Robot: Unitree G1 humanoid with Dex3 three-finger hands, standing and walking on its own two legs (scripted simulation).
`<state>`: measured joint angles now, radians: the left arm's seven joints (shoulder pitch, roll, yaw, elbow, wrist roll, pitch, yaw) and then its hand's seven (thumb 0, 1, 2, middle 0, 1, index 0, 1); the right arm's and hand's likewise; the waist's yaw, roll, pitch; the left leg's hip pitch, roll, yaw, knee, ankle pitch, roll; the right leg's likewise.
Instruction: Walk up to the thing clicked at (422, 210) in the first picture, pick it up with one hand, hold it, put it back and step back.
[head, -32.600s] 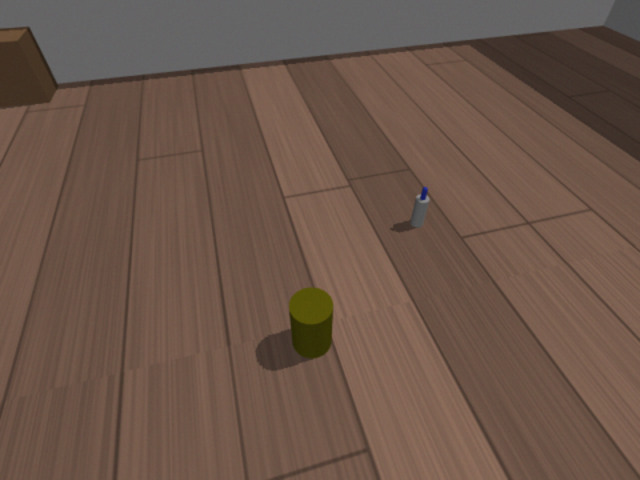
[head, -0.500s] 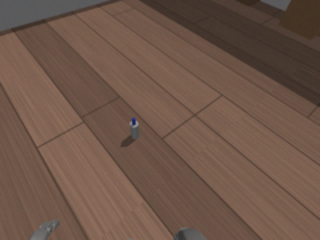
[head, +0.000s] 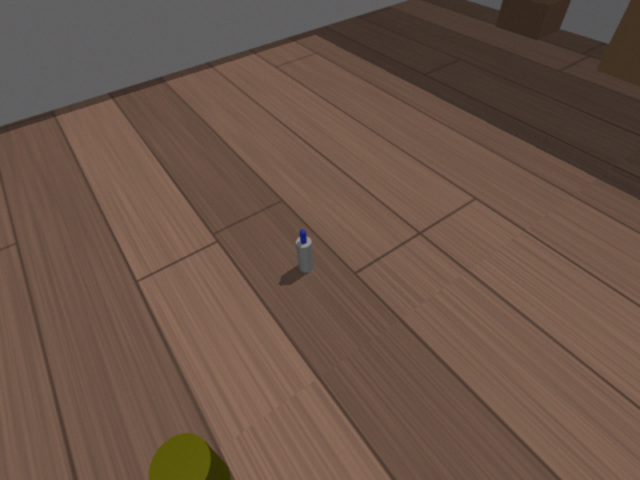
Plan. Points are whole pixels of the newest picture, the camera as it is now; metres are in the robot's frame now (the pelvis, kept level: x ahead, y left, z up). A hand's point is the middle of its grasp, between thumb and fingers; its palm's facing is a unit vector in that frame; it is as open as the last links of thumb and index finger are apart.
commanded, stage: step back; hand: left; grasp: from the side
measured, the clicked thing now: (304, 249) +1.03 +0.15 -0.65
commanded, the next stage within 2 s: stand in 0.88 s
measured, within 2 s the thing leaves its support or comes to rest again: neither
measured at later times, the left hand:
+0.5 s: hand out of the picture +0.06 +0.29 -0.15, palm faces +0.03 -0.94 -0.35, open 7.4 cm
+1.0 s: hand out of the picture +0.17 +0.27 -0.12, palm faces -0.05 -0.93 -0.35, open 7.4 cm
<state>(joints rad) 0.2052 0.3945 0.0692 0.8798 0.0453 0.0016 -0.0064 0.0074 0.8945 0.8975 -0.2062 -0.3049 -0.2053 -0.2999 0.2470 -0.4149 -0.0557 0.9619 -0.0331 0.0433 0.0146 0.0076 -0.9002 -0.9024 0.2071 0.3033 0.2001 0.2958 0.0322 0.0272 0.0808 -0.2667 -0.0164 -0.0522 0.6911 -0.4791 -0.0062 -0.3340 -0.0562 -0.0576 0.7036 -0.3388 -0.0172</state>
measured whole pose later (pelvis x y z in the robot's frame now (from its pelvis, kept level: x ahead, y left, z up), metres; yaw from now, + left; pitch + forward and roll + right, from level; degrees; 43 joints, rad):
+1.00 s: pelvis +0.04 +0.02 +0.02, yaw -2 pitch -2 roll +0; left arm 0.05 0.35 0.00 1.08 0.00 -0.03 0.00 0.01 0.90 0.90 -0.20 -0.30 -0.20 -0.30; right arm 0.03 -0.34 -0.02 1.09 -0.01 -0.01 0.01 0.01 -0.90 -0.90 0.21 0.30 0.20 0.30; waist 0.00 0.01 0.06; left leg -0.14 0.02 0.04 0.41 -0.23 0.00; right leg -0.13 -0.02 0.02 0.42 -0.24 0.02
